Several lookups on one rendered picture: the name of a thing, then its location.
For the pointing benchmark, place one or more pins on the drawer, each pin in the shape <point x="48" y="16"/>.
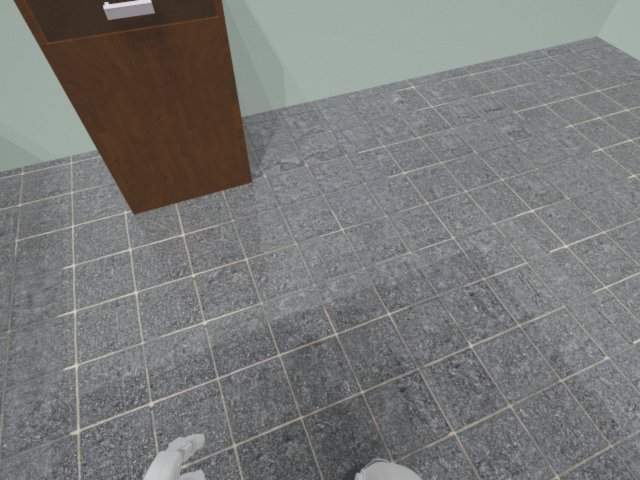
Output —
<point x="67" y="19"/>

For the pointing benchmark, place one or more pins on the right robot shin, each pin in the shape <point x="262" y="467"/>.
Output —
<point x="374" y="461"/>

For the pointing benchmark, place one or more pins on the robot left hand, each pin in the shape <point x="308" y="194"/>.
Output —
<point x="167" y="464"/>

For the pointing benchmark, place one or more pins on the handle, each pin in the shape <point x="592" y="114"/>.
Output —
<point x="128" y="9"/>

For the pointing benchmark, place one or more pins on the cabinet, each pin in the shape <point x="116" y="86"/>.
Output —
<point x="160" y="104"/>

